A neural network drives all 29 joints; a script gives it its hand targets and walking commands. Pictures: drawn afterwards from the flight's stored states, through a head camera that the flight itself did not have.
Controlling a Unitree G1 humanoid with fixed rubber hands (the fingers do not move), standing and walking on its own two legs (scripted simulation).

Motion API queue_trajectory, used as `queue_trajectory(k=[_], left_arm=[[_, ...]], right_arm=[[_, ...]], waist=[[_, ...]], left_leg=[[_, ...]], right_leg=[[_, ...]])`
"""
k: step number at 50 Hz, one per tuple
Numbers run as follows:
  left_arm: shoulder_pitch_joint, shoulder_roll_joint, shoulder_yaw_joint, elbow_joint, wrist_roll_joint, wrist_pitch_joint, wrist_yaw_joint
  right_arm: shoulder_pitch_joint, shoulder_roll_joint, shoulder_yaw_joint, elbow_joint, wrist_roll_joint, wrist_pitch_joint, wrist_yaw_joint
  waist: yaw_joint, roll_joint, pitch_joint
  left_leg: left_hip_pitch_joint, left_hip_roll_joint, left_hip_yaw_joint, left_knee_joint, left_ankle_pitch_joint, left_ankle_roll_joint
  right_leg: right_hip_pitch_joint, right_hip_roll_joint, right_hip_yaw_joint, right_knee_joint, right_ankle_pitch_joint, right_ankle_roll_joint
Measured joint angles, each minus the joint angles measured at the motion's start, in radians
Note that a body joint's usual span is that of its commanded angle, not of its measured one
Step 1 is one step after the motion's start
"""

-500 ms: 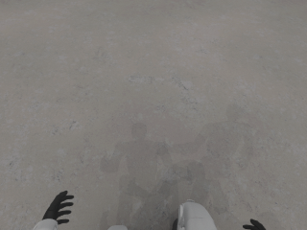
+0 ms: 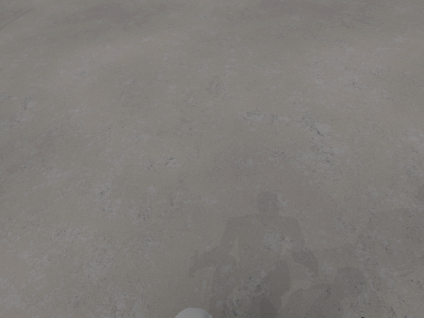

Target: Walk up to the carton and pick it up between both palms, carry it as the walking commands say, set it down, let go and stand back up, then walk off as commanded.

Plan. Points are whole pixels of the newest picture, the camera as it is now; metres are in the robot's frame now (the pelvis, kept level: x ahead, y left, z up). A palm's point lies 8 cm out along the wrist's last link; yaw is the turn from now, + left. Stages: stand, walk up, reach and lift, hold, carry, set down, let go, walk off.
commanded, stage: walk off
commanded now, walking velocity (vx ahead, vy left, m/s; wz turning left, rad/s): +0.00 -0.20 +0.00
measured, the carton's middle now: out of the picture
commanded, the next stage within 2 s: none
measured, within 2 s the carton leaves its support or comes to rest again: neither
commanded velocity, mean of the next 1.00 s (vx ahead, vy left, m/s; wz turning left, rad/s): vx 0.00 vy -0.20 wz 0.00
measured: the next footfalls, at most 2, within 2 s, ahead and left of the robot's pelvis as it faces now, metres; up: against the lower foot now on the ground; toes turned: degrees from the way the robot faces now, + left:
left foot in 0.14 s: -0.03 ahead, +0.10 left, +0.00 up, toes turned +3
right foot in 0.44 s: +0.02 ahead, -0.27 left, +0.00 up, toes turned -3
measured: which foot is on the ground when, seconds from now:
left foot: up 0.00-0.12, down 0.14-0.46, up 0.48-0.70, down 0.72-1.00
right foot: down 0.00-0.14, up 0.16-0.42, down 0.44-0.72, up 0.74-1.00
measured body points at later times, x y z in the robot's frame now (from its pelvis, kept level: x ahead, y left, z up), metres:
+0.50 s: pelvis -0.05 -0.12 -0.01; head -0.01 -0.15 +0.43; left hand +0.02 +0.15 -0.13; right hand +0.02 -0.41 -0.16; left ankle -0.08 +0.07 -0.72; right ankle -0.02 -0.27 -0.74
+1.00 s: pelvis -0.07 -0.25 +0.00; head -0.04 -0.23 +0.44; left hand -0.02 +0.01 -0.16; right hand -0.03 -0.52 -0.14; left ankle -0.06 -0.08 -0.74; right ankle -0.10 -0.40 -0.68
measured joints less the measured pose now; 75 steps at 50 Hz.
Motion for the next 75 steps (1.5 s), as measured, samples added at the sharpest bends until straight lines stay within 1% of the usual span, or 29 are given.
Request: queue_trajectory(k=[5, 7, 9, 11, 14, 16, 19, 22, 23, 25, 27, 29, 32, 34, 36, 39, 43, 46, 50, 52, 54, 55, 57, 61, 66, 69, 70, 72, 75], left_arm=[[-0.027, -0.006, -0.008, 0.023, -0.004, -0.004, 0.018], [-0.024, -0.007, -0.008, 0.036, -0.008, -0.005, 0.021], [-0.011, -0.001, -0.006, 0.049, -0.005, -0.007, 0.022], [0.001, 0.009, 0.000, 0.052, 0.002, 0.001, 0.012], [-0.009, 0.029, 0.018, 0.055, 0.005, 0.008, -0.011], [-0.007, 0.034, 0.020, 0.056, -0.004, 0.006, -0.020], [-0.008, 0.034, 0.014, 0.056, -0.008, 0.007, -0.031], [-0.022, 0.043, 0.018, 0.045, 0.001, 0.008, -0.034], [-0.035, 0.040, 0.021, 0.049, 0.006, -0.001, -0.028], [-0.048, 0.031, 0.012, 0.049, 0.015, -0.016, -0.018], [-0.039, 0.020, 0.008, 0.042, 0.017, -0.024, -0.015], [-0.024, 0.016, 0.006, 0.042, 0.013, -0.021, -0.007], [-0.025, 0.022, 0.005, 0.055, 0.015, -0.009, 0.007], [-0.028, 0.025, 0.004, 0.058, 0.011, -0.004, 0.013], [-0.024, 0.027, 0.004, 0.062, 0.008, 0.002, 0.016], [-0.024, 0.023, 0.013, 0.082, 0.010, 0.014, 0.014], [-0.021, 0.000, 0.014, 0.086, 0.006, 0.018, -0.012], [-0.023, 0.000, 0.018, 0.087, 0.015, 0.021, -0.026], [-0.010, 0.026, 0.028, 0.095, 0.010, 0.023, -0.025], [-0.005, 0.032, 0.027, 0.090, 0.001, 0.018, -0.017], [-0.004, 0.031, 0.027, 0.087, -0.001, 0.003, -0.008], [-0.015, 0.018, 0.027, 0.095, 0.006, -0.005, -0.003], [-0.022, -0.007, 0.012, 0.098, 0.014, -0.018, 0.007], [0.001, -0.037, 0.001, 0.100, 0.015, -0.031, 0.024], [-0.004, -0.028, 0.000, 0.113, 0.017, -0.030, 0.033], [-0.009, -0.017, -0.003, 0.132, 0.016, -0.023, 0.032], [-0.009, -0.013, -0.004, 0.138, 0.012, -0.021, 0.033], [-0.020, -0.009, -0.001, 0.150, 0.009, -0.015, 0.033], [-0.028, -0.006, 0.005, 0.149, 0.014, -0.002, 0.023]], right_arm=[[0.028, 0.051, 0.024, 0.025, 0.013, -0.016, -0.012], [0.033, 0.066, 0.031, 0.034, 0.015, -0.025, -0.024], [0.026, 0.085, 0.042, 0.044, 0.012, -0.035, -0.038], [0.024, 0.093, 0.048, 0.047, 0.008, -0.044, -0.048], [0.024, 0.091, 0.044, 0.056, 0.012, -0.059, -0.051], [0.014, 0.078, 0.037, 0.067, 0.008, -0.062, -0.048], [-0.015, 0.047, 0.016, 0.062, -0.003, -0.058, -0.040], [-0.017, 0.025, 0.004, 0.062, 0.001, -0.050, -0.031], [-0.019, 0.014, 0.000, 0.068, -0.004, -0.049, -0.028], [-0.021, 0.000, -0.004, 0.087, -0.009, -0.038, -0.028], [-0.026, -0.002, -0.002, 0.092, -0.001, -0.019, -0.028], [-0.043, 0.007, 0.003, 0.082, 0.006, -0.013, -0.022], [-0.043, 0.037, 0.016, 0.071, 0.017, -0.028, -0.021], [-0.037, 0.059, 0.028, 0.077, 0.020, -0.033, -0.030], [-0.022, 0.083, 0.040, 0.078, 0.016, -0.045, -0.038], [0.000, 0.120, 0.051, 0.090, 0.000, -0.048, -0.048], [0.041, 0.105, 0.043, 0.110, 0.002, -0.049, -0.040], [0.041, 0.085, 0.030, 0.118, 0.007, -0.053, -0.039], [0.027, 0.074, 0.014, 0.119, 0.004, -0.058, -0.030], [0.019, 0.064, 0.006, 0.119, -0.003, -0.052, -0.031], [0.018, 0.046, -0.002, 0.124, -0.011, -0.043, -0.028], [0.014, 0.032, -0.005, 0.127, -0.016, -0.035, -0.030], [0.012, 0.018, -0.004, 0.133, -0.013, -0.014, -0.045], [-0.016, 0.039, 0.005, 0.127, 0.011, -0.011, -0.039], [-0.061, 0.089, 0.026, 0.103, 0.019, -0.031, -0.028], [-0.063, 0.116, 0.032, 0.097, 0.029, -0.047, -0.039], [-0.058, 0.122, 0.032, 0.096, 0.025, -0.054, -0.045], [-0.054, 0.135, 0.033, 0.098, 0.018, -0.056, -0.055], [-0.029, 0.135, 0.035, 0.108, 0.008, -0.058, -0.062]], waist=[[-0.008, -0.039, 0.008], [-0.004, -0.057, 0.008], [0.000, -0.097, 0.012], [-0.002, -0.118, 0.015], [0.000, -0.144, 0.029], [0.003, -0.142, 0.029], [-0.004, -0.112, 0.037], [-0.020, -0.075, 0.038], [-0.020, -0.049, 0.049], [-0.017, -0.023, 0.062], [0.003, -0.025, 0.050], [0.011, -0.030, 0.044], [0.008, -0.044, 0.023], [0.015, -0.055, 0.012], [0.013, -0.069, 0.004], [0.009, -0.127, 0.018], [-0.007, -0.142, 0.024], [-0.007, -0.130, 0.037], [-0.019, -0.121, 0.030], [-0.024, -0.110, 0.024], [-0.026, -0.085, 0.019], [-0.026, -0.058, 0.032], [-0.021, -0.029, 0.044], [0.001, -0.027, 0.036], [0.020, -0.047, 0.047], [0.020, -0.079, 0.045], [0.016, -0.094, 0.041], [0.020, -0.139, 0.051], [0.009, -0.162, 0.060]], left_leg=[[0.228, 0.054, 0.097, -0.468, -0.064, -0.004], [0.307, 0.070, 0.118, -0.658, 0.108, 0.014], [0.308, 0.075, 0.124, -0.674, 0.139, 0.029], [0.309, 0.097, 0.122, -0.689, 0.128, 0.019], [0.324, 0.122, 0.115, -0.732, 0.152, -0.008], [0.326, 0.143, 0.118, -0.739, 0.162, -0.026], [0.313, 0.176, 0.122, -0.710, 0.151, -0.055], [0.264, 0.208, 0.091, -0.635, 0.121, -0.091], [0.237, 0.228, 0.072, -0.582, 0.104, -0.074], [0.166, 0.202, 0.038, -0.399, -0.050, -0.040], [0.097, 0.153, 0.059, -0.214, -0.117, -0.011], [0.063, 0.125, 0.111, -0.120, -0.119, 0.013], [0.078, 0.107, 0.187, -0.211, -0.088, 0.029], [0.131, 0.102, 0.218, -0.361, -0.043, 0.036], [0.207, 0.103, 0.210, -0.568, 0.078, 0.042], [0.214, 0.113, 0.224, -0.562, 0.121, 0.061], [0.246, 0.136, 0.218, -0.627, 0.164, 0.039], [0.241, 0.166, 0.212, -0.648, 0.184, 0.014], [0.217, 0.208, 0.201, -0.660, 0.199, -0.031], [0.207, 0.228, 0.198, -0.656, 0.200, -0.058], [0.172, 0.249, 0.182, -0.604, 0.179, -0.076], [0.146, 0.252, 0.153, -0.545, 0.113, -0.058], [0.083, 0.207, 0.108, -0.362, -0.033, -0.021], [0.010, 0.125, 0.140, -0.113, -0.113, 0.017], [0.051, 0.096, 0.210, -0.288, -0.034, 0.027], [0.153, 0.096, 0.233, -0.533, 0.133, 0.027], [0.186, 0.099, 0.234, -0.602, 0.179, 0.035], [0.202, 0.102, 0.249, -0.597, 0.150, 0.048], [0.240, 0.135, 0.254, -0.632, 0.153, 0.045]], right_leg=[[-0.027, 0.023, -0.039, 0.026, -0.001, -0.029], [-0.043, 0.038, -0.057, 0.056, -0.014, -0.033], [-0.080, 0.039, -0.042, 0.122, -0.055, 0.005], [-0.152, 0.049, -0.006, 0.290, -0.106, 0.034], [-0.222, 0.017, 0.047, 0.465, -0.070, 0.074], [-0.228, -0.018, 0.069, 0.453, -0.061, 0.101], [-0.187, -0.070, 0.086, 0.305, -0.091, 0.126], [-0.103, -0.089, 0.079, 0.087, -0.008, 0.119], [-0.101, -0.073, 0.064, 0.078, 0.050, 0.129], [-0.109, -0.059, 0.043, 0.108, 0.047, 0.108], [-0.112, -0.055, 0.046, 0.092, 0.046, 0.082], [-0.106, -0.042, 0.050, 0.059, 0.067, 0.065], [-0.097, -0.026, 0.024, 0.035, 0.084, 0.048], [-0.100, -0.007, 0.007, 0.046, 0.078, 0.038], [-0.127, 0.014, -0.007, 0.108, 0.043, 0.033], [-0.212, 0.037, 0.072, 0.353, -0.077, 0.050], [-0.276, 0.014, 0.116, 0.563, -0.035, 0.083], [-0.285, -0.009, 0.143, 0.620, -0.006, 0.106], [-0.216, -0.057, 0.121, 0.485, -0.053, 0.134], [-0.143, -0.075, 0.101, 0.315, -0.092, 0.141], [-0.057, -0.076, 0.082, 0.107, -0.061, 0.123], [-0.056, -0.060, 0.070, 0.107, -0.059, 0.105], [-0.056, -0.051, 0.054, 0.114, -0.061, 0.081], [-0.029, -0.035, 0.047, 0.037, -0.023, 0.044], [-0.006, 0.015, 0.015, 0.005, -0.014, 0.007], [-0.003, 0.053, -0.012, 0.042, -0.047, -0.016], [-0.018, 0.059, -0.017, 0.084, -0.065, -0.013], [-0.086, 0.053, 0.010, 0.276, -0.160, 0.022], [-0.179, 0.043, 0.045, 0.504, -0.151, 0.057]])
